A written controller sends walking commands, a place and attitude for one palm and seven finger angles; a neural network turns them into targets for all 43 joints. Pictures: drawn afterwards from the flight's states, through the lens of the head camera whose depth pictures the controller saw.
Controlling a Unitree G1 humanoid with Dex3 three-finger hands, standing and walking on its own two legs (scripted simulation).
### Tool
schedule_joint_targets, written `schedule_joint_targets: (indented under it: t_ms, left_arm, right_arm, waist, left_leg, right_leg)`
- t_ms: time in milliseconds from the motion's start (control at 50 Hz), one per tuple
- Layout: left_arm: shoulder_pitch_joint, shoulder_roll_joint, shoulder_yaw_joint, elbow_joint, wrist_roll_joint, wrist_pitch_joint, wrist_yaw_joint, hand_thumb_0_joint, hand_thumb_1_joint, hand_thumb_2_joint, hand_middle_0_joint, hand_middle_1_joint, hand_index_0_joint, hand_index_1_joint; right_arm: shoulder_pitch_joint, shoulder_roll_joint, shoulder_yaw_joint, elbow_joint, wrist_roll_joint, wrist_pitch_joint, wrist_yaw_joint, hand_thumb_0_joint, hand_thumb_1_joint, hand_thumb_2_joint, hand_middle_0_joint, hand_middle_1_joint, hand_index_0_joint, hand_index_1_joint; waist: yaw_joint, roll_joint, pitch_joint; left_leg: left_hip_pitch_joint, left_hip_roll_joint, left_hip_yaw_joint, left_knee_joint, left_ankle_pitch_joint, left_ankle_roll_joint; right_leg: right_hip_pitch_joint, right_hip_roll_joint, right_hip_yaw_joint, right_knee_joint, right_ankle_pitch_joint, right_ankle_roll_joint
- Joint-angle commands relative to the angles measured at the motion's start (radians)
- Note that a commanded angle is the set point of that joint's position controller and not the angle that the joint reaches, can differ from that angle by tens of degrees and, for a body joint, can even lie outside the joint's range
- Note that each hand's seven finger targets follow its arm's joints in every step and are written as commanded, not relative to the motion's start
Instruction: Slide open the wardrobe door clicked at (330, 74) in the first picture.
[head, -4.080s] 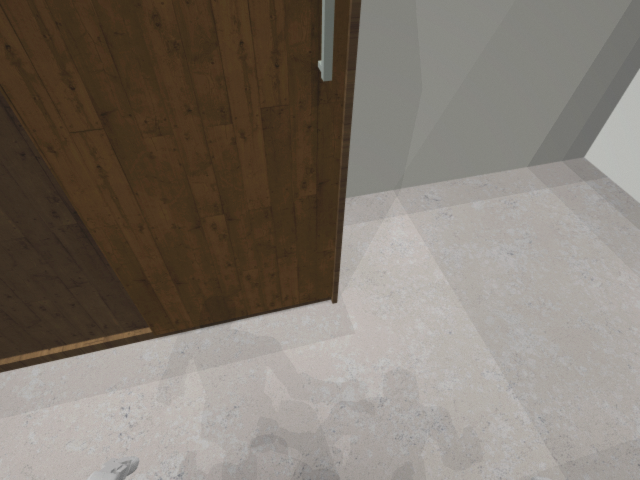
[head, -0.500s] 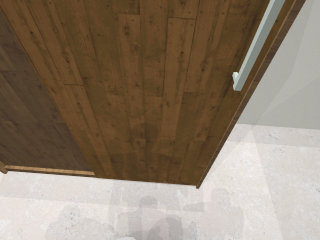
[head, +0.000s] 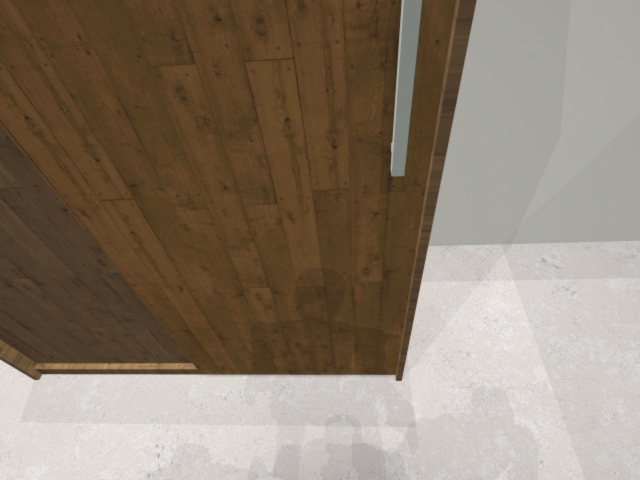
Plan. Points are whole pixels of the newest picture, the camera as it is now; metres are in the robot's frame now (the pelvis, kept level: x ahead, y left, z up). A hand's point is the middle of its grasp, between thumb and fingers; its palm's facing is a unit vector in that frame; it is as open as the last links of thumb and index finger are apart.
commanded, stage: come to a stop and stand still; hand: right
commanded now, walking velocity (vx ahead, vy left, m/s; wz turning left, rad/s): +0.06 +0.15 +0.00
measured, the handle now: (402, 77) +0.51 -0.09 +0.25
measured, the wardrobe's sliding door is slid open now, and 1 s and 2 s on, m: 0.00 0.00 0.00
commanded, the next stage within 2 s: look again from close up in 0.84 s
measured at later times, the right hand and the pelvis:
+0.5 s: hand out of the picture -0.04 -0.10 -0.17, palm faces +0.04 +0.98 -0.21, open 7.3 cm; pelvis -0.04 +0.07 +0.00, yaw +0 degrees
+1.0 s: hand out of the picture -0.08 -0.09 -0.18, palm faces +0.05 +0.99 -0.16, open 7.4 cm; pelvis -0.05 +0.06 -0.01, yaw -1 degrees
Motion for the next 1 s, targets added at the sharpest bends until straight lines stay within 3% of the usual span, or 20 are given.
schedule_joint_targets:
  t_ms: [0,140,240,280,300,320,340,360,380,420,460,540,640,700,820,840,860,880,900,980]
  left_arm:
    - [0.110,0.193,0.050,-0.013,-0.002,-0.011,0.024,0.000,0.900,0.900,-0.200,-0.300,-0.200,-0.300]
    - [0.155,0.211,0.060,0.032,0.006,-0.001,0.008,0.000,0.900,0.900,-0.200,-0.300,-0.200,-0.300]
    - [0.137,0.218,0.064,0.064,0.009,0.010,-0.008,0.000,0.900,0.900,-0.200,-0.300,-0.200,-0.300]
    - [0.136,0.180,0.061,0.077,-0.001,0.016,-0.012,0.000,0.900,0.900,-0.200,-0.300,-0.200,-0.300]
    - [0.150,0.127,0.048,0.083,-0.010,0.016,-0.017,0.000,0.900,0.900,-0.200,-0.300,-0.200,-0.300]
    - [0.151,0.069,0.029,0.076,-0.014,0.018,-0.020,0.000,0.900,0.900,-0.200,-0.300,-0.200,-0.300]
    - [0.141,0.064,0.025,0.068,-0.006,0.024,-0.025,0.000,0.900,0.900,-0.200,-0.300,-0.200,-0.300]
    - [0.132,0.079,0.029,0.080,0.002,0.032,-0.029,0.000,0.900,0.900,-0.200,-0.300,-0.200,-0.300]
    - [0.137,0.079,0.031,0.089,0.003,0.039,-0.027,0.000,0.900,0.900,-0.200,-0.300,-0.200,-0.300]
    - [0.196,0.058,0.020,0.124,0.001,0.033,-0.027,0.000,0.900,0.900,-0.200,-0.300,-0.200,-0.300]
    - [0.202,0.046,0.012,0.135,-0.002,0.024,-0.024,0.000,0.900,0.900,-0.200,-0.300,-0.200,-0.300]
    - [0.214,0.038,0.005,0.147,-0.003,0.013,-0.009,0.000,0.900,0.900,-0.200,-0.300,-0.200,-0.300]
    - [0.214,0.069,0.000,0.175,-0.009,-0.010,0.010,0.000,0.900,0.900,-0.200,-0.300,-0.200,-0.300]
    - [0.189,0.072,0.001,0.171,-0.014,-0.012,0.009,0.000,0.900,0.900,-0.200,-0.300,-0.200,-0.300]
    - [0.163,0.058,-0.005,0.170,-0.013,-0.005,0.009,0.000,0.900,0.900,-0.200,-0.300,-0.200,-0.300]
    - [0.033,0.099,-0.006,0.088,-0.023,-0.026,-0.011,0.000,0.900,0.900,-0.200,-0.300,-0.200,-0.300]
    - [0.105,0.047,-0.007,0.049,-0.017,-0.011,-0.017,0.000,0.900,0.900,-0.200,-0.300,-0.200,-0.300]
    - [0.125,0.049,-0.001,0.060,-0.012,-0.007,-0.018,0.000,0.900,0.900,-0.200,-0.300,-0.200,-0.300]
    - [0.157,0.031,-0.009,0.062,-0.011,-0.012,-0.023,0.000,0.900,0.900,-0.200,-0.300,-0.200,-0.300]
    - [0.204,0.099,-0.010,0.050,-0.006,-0.030,-0.020,0.000,0.900,0.900,-0.200,-0.300,-0.200,-0.300]
  right_arm:
    - [0.048,-0.058,-0.017,-0.030,-0.007,-0.009,0.006,0.000,-0.900,-0.900,0.200,0.300,0.200,0.300]
    - [0.035,-0.004,0.012,-0.023,0.000,-0.009,0.015,0.000,-0.900,-0.900,0.200,0.300,0.200,0.300]
    - [0.125,0.031,0.028,0.030,0.012,-0.027,0.006,0.000,-0.900,-0.900,0.200,0.300,0.200,0.300]
    - [0.194,0.013,0.028,0.062,0.009,-0.036,-0.002,0.000,-0.900,-0.900,0.200,0.300,0.200,0.300]
    - [0.178,-0.026,0.029,0.062,0.004,-0.048,-0.011,0.000,-0.900,-0.900,0.200,0.300,0.200,0.300]
    - [0.139,-0.070,0.025,0.051,0.003,-0.055,-0.017,0.000,-0.900,-0.900,0.200,0.300,0.200,0.300]
    - [0.067,-0.095,0.024,0.022,0.004,-0.054,-0.019,0.000,-0.900,-0.900,0.200,0.300,0.200,0.300]
    - [0.019,-0.075,0.028,0.012,0.008,-0.061,-0.022,0.000,-0.900,-0.900,0.200,0.300,0.200,0.300]
    - [0.003,-0.047,0.032,0.012,0.007,-0.063,-0.025,0.000,-0.900,-0.900,0.200,0.300,0.200,0.300]
    - [0.000,-0.009,0.043,0.025,0.011,-0.071,-0.024,0.000,-0.900,-0.900,0.200,0.300,0.200,0.300]
    - [0.043,0.007,0.049,0.042,0.014,-0.081,-0.020,0.000,-0.900,-0.900,0.200,0.300,0.200,0.300]
    - [0.085,0.024,0.054,0.070,0.018,-0.087,-0.022,0.000,-0.900,-0.900,0.200,0.300,0.200,0.300]
    - [0.105,0.046,0.057,0.092,0.024,-0.087,-0.023,0.000,-0.900,-0.900,0.200,0.300,0.200,0.300]
    - [0.112,0.027,0.054,0.097,0.021,-0.085,-0.023,0.000,-0.900,-0.900,0.200,0.300,0.200,0.300]
    - [0.120,0.048,0.061,0.114,0.016,-0.081,-0.023,0.000,-0.900,-0.900,0.200,0.300,0.200,0.300]
    - [0.214,0.001,0.061,0.131,0.002,-0.117,-0.065,0.000,-0.900,-0.900,0.200,0.300,0.200,0.300]
    - [0.177,-0.031,0.058,0.081,0.000,-0.127,-0.058,0.000,-0.900,-0.900,0.200,0.300,0.200,0.300]
    - [0.129,-0.015,0.063,0.062,0.000,-0.125,-0.047,0.000,-0.900,-0.900,0.200,0.300,0.200,0.300]
    - [0.094,-0.014,0.057,0.055,-0.003,-0.130,-0.044,0.000,-0.900,-0.900,0.200,0.300,0.200,0.300]
    - [0.093,0.029,0.065,0.024,0.009,-0.116,-0.037,0.000,-0.900,-0.900,0.200,0.300,0.200,0.300]
  waist:
    - [0.044,-0.179,-0.028]
    - [0.070,-0.258,-0.042]
    - [0.024,-0.262,-0.032]
    - [0.000,-0.194,-0.028]
    - [0.006,-0.089,-0.001]
    - [0.021,0.074,0.030]
    - [0.029,0.124,0.075]
    - [0.025,0.171,0.105]
    - [0.028,0.198,0.163]
    - [0.050,0.124,0.167]
    - [0.040,0.050,0.154]
    - [0.036,0.000,0.102]
    - [0.023,-0.087,-0.009]
    - [0.017,-0.113,-0.037]
    - [0.020,-0.076,0.058]
    - [-0.036,-0.008,0.065]
    - [0.035,-0.008,0.016]
    - [0.046,-0.082,0.028]
    - [0.058,-0.070,-0.010]
    - [0.047,-0.029,0.010]
  left_leg:
    - [-0.117,0.031,-0.039,0.013,0.007,-0.021]
    - [0.027,0.039,0.055,-0.257,-0.102,-0.005]
    - [0.249,-0.003,0.137,-0.557,-0.038,0.030]
    - [0.380,0.016,0.133,-0.733,0.090,0.037]
    - [0.386,0.114,0.012,-0.806,0.012,0.067]
    - [0.277,0.245,-0.131,-0.904,-0.172,0.115]
    - [0.129,0.307,-0.169,-0.970,-0.314,0.146]
    - [0.030,0.287,-0.161,-0.987,-0.350,0.148]
    - [-0.008,0.264,-0.147,-0.984,-0.301,0.145]
    - [0.043,0.218,-0.061,-0.923,-0.110,0.149]
    - [0.107,0.197,-0.024,-0.863,0.022,0.147]
    - [0.143,0.192,-0.024,-0.789,0.162,0.140]
    - [0.234,0.111,0.029,-0.704,0.364,0.073]
    - [0.294,0.113,0.036,-0.702,0.378,0.065]
    - [0.232,0.112,0.037,-0.748,0.251,0.066]
    - [0.230,0.189,-0.079,-0.731,0.797,0.008]
    - [0.263,0.236,-0.077,-0.719,0.724,0.050]
    - [0.210,0.221,-0.046,-0.733,0.517,0.113]
    - [0.211,0.208,-0.018,-0.721,0.444,0.142]
    - [0.163,0.098,0.028,-0.657,0.131,0.104]
  right_leg:
    - [0.163,-0.296,0.283,-0.236,0.037,-0.037]
    - [0.139,-0.268,0.274,-0.273,-0.139,-0.059]
    - [0.003,-0.212,0.232,-0.282,-0.233,-0.024]
    - [-0.074,-0.140,0.159,-0.224,-0.269,0.036]
    - [-0.136,-0.095,0.117,-0.112,-0.236,0.062]
    - [-0.144,-0.039,0.047,-0.005,-0.215,0.087]
    - [-0.111,-0.038,0.037,0.067,-0.211,0.085]
    - [-0.077,-0.052,0.059,0.154,-0.199,0.074]
    - [-0.094,-0.050,0.072,0.218,-0.186,0.070]
    - [-0.089,-0.061,0.065,0.240,-0.122,0.068]
    - [-0.093,-0.062,0.051,0.218,-0.112,0.075]
    - [0.001,-0.078,0.060,0.078,-0.040,0.080]
    - [0.119,-0.128,0.091,-0.022,0.218,0.063]
    - [0.111,-0.123,0.079,-0.031,0.216,0.065]
    - [0.095,-0.112,0.082,-0.070,0.112,0.062]
    - [-0.023,-0.082,0.037,0.193,0.020,0.085]
    - [-0.056,-0.049,0.083,0.224,-0.181,0.055]
    - [-0.028,-0.058,0.069,0.207,-0.182,0.049]
    - [0.003,-0.054,0.057,0.155,-0.131,0.058]
    - [0.021,-0.098,0.118,0.020,0.029,0.030]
